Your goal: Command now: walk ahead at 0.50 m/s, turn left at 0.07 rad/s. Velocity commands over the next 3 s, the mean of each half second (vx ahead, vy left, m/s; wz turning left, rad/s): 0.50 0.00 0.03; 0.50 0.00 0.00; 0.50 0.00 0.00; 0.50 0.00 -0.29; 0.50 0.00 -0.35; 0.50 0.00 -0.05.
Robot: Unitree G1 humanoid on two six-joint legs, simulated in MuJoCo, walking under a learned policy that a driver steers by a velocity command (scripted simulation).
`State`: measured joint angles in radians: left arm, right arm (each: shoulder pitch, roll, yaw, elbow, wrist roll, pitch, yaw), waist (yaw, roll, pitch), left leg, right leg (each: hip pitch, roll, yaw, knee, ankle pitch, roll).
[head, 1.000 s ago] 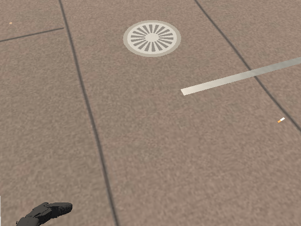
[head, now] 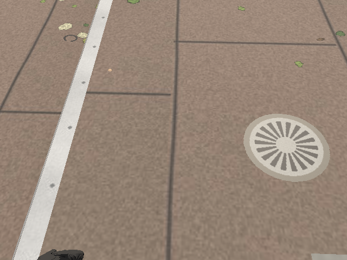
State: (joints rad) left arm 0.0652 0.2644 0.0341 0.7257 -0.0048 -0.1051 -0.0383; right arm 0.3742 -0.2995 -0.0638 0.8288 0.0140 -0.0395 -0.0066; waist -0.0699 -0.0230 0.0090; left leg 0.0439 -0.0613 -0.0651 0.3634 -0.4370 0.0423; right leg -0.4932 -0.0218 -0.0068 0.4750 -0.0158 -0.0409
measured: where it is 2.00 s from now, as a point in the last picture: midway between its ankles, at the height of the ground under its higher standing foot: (168, 122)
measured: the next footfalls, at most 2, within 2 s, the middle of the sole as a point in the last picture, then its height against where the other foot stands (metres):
left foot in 0.54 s outside the picture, level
right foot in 1.06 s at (197, 187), level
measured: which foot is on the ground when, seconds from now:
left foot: down 0.00-0.00, up 0.02-0.52, down 0.54-1.00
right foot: down 0.00-0.56, up 0.58-1.00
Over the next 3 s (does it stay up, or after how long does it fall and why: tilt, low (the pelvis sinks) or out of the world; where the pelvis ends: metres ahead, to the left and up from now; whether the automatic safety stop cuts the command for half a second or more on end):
stays up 1.66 -0.13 0.03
